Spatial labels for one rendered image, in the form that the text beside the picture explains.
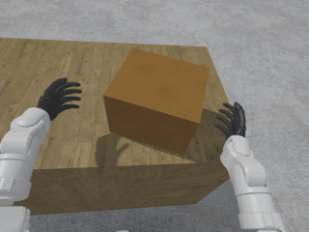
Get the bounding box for right robot forearm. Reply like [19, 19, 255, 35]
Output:
[220, 135, 287, 232]

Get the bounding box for pedestal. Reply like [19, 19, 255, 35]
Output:
[0, 38, 234, 216]

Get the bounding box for left robot forearm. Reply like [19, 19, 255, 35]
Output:
[0, 107, 51, 206]

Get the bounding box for left robot hand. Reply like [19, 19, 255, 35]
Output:
[36, 77, 82, 122]

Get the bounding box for left robot upper arm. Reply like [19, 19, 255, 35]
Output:
[0, 206, 31, 232]

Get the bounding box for right robot hand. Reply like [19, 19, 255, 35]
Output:
[214, 102, 246, 140]

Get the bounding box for carton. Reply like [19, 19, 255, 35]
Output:
[102, 47, 210, 155]

